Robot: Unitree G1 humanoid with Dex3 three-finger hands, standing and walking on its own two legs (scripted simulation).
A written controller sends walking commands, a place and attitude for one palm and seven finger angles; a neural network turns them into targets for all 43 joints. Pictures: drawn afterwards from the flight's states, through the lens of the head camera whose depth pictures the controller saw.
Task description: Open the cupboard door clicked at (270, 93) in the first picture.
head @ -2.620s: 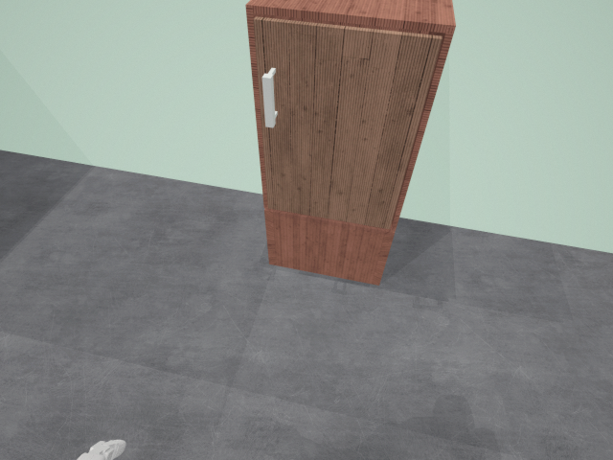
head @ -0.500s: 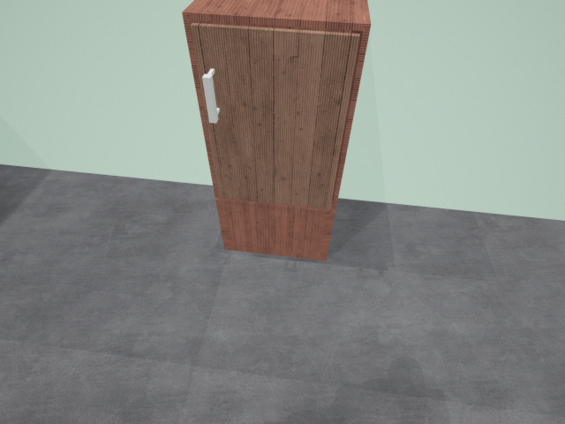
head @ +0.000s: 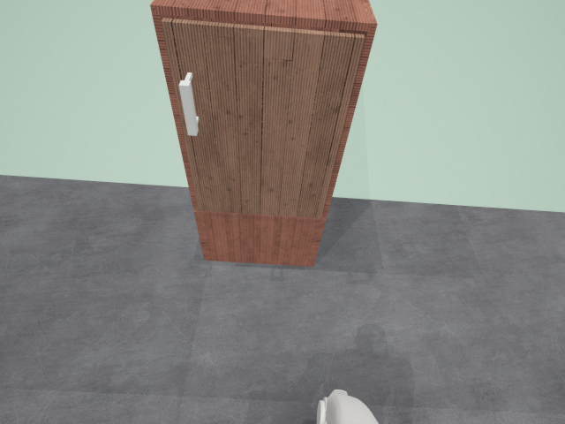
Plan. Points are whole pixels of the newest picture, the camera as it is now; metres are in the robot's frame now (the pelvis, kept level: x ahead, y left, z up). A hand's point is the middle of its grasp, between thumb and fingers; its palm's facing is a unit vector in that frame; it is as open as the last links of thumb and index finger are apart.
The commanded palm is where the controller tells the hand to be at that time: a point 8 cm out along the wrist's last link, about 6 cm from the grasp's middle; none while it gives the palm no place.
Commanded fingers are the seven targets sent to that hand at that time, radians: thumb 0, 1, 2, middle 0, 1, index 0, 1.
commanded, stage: take the last steps up to it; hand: left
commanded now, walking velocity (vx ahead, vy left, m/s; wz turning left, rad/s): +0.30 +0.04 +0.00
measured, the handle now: (191, 104) +0.77 +0.23 +0.01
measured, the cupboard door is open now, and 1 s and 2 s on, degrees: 0 0 0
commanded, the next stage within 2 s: come to a stop and stand still in 0.34 s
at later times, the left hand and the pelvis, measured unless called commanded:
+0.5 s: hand (162, 406) +0.18 +0.19 -0.17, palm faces +0.10 -0.98 -0.19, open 7.3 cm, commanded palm none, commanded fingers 0.00 0.90 0.90 -0.20 -0.30 -0.20 -0.30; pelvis +0.20 +0.02 +0.00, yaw +2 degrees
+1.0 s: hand (160, 371) +0.23 +0.21 -0.17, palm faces +0.04 -0.96 -0.29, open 7.4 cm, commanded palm none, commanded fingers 0.00 0.90 0.90 -0.20 -0.30 -0.20 -0.30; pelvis +0.17 +0.00 -0.02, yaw -1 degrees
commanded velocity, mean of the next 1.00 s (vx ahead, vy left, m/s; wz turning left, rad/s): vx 0.02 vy -0.02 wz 0.00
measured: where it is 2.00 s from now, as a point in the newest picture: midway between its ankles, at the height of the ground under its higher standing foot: outside the picture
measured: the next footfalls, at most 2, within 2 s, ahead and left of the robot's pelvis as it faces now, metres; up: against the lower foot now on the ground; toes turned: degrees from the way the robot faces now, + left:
right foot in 0.16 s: +0.21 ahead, -0.09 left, +0.00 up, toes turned -7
left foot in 0.56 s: +0.34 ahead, +0.16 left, +0.00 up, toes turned +8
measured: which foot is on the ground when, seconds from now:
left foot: down 0.00-0.16, up 0.18-0.54, down 0.56-0.98, up 1.00-1.00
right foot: up 0.00-0.14, down 0.16-0.58, up 0.60-0.96, down 0.98-1.00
